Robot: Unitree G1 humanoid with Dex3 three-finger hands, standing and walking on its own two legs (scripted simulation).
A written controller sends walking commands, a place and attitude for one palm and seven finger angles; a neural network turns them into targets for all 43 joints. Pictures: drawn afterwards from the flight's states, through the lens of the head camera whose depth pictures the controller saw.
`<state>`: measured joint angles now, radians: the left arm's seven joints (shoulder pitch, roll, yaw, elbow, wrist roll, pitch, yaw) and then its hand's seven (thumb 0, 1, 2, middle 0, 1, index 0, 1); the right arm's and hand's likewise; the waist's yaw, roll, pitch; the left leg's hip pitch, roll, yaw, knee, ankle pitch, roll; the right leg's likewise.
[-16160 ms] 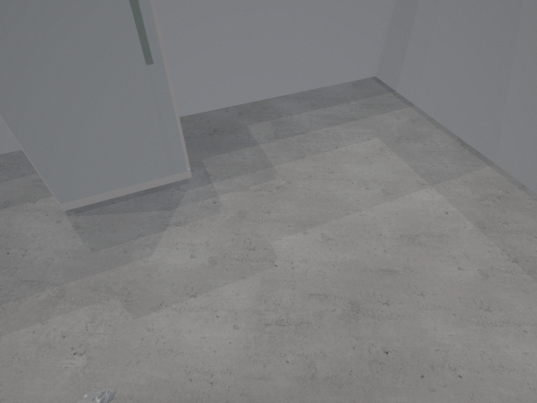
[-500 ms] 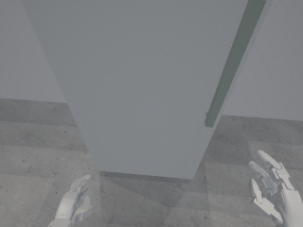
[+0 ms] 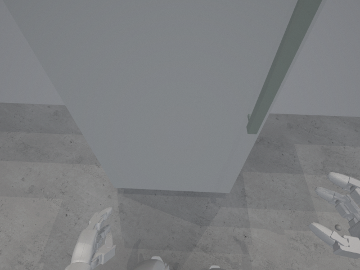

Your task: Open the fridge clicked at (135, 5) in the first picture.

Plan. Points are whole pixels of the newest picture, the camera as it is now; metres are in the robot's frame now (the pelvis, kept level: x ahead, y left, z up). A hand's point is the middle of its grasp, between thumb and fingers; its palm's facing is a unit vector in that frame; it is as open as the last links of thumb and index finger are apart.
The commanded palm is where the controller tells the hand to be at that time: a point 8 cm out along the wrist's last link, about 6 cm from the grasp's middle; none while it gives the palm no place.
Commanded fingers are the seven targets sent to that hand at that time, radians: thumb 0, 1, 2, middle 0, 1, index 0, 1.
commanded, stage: raise the hand to about handle height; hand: right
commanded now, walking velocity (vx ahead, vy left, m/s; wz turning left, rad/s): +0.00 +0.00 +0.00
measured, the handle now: (275, 65) +0.52 -0.16 +0.18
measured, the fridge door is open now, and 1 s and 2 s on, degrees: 0 0 0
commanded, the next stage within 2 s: move the hooked fingers beside the handle in 1.30 s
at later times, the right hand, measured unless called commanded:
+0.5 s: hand out of the picture +0.24 -0.32 +0.12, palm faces +0.03 +1.00 -0.07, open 13.6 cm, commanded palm +0.21 -0.36 +0.12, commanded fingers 0.00 0.50 -0.30 0.30 1.20 0.30 1.20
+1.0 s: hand out of the picture +0.29 -0.33 +0.15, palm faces +0.01 +1.00 -0.06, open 14.0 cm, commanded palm +0.25 -0.38 +0.16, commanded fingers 0.00 0.50 -0.30 0.30 1.20 0.30 1.20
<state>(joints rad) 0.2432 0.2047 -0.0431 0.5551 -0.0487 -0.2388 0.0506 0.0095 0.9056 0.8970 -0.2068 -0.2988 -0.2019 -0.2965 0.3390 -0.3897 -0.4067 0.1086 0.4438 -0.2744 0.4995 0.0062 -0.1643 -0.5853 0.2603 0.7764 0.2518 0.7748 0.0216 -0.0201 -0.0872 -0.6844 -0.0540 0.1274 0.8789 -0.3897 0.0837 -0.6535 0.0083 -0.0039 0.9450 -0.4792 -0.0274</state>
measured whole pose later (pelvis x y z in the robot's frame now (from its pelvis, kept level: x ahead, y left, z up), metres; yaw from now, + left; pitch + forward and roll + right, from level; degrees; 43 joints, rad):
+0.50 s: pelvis +0.00 -0.05 +0.02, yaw -1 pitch +5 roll +3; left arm 0.25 0.25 -0.07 0.55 -0.06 -0.28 0.08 0.01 0.91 0.90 -0.20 -0.30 -0.20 -0.30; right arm 0.15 -0.42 -0.37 0.12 0.37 -0.15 0.44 -0.01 0.41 -0.34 0.30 1.14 0.29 1.14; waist -0.03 -0.04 -0.08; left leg -0.48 -0.01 0.11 0.72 -0.32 0.02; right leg -0.46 0.06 -0.01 0.80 -0.42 -0.10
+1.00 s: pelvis +0.01 -0.05 +0.04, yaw -1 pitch +4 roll +2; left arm 0.28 0.28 -0.06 0.57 -0.05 -0.24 0.08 0.01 0.91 0.90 -0.21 -0.30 -0.20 -0.30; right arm -0.01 -0.47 -0.44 0.22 0.36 -0.04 0.51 -0.01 0.50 -0.30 0.30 1.20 0.30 1.20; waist -0.02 -0.03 -0.06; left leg -0.39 -0.01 0.09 0.60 -0.28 0.01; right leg -0.37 0.07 -0.02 0.66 -0.37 -0.10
